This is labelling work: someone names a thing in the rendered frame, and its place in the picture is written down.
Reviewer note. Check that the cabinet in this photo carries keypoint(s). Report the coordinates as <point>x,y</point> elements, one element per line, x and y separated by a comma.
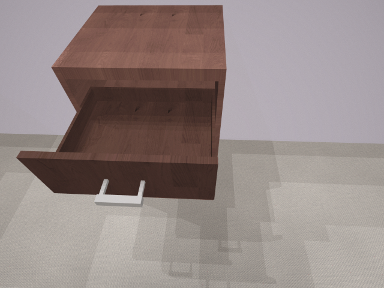
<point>147,46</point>

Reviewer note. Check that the handle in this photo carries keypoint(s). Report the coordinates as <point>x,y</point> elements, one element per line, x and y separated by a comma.
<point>103,199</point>

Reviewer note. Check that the drawer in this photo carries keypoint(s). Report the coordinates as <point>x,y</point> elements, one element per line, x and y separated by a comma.
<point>163,136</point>

